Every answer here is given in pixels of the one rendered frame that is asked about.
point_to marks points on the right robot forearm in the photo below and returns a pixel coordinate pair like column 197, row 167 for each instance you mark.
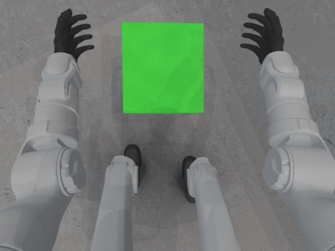
column 286, row 104

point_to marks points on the robot right hand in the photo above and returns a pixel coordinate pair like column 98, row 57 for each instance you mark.
column 271, row 33

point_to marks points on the carton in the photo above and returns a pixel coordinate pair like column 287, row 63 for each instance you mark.
column 162, row 68

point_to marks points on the left robot upper arm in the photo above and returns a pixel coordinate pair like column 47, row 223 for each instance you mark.
column 44, row 183

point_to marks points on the robot left shin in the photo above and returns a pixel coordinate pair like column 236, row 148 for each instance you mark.
column 119, row 159

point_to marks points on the right robot upper arm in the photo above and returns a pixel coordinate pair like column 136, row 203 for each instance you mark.
column 304, row 178

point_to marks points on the left robot forearm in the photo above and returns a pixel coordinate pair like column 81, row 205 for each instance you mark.
column 57, row 107

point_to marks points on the left robot foot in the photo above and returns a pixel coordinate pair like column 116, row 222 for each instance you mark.
column 132, row 151

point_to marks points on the robot left hand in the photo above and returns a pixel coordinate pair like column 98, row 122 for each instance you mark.
column 64, row 40

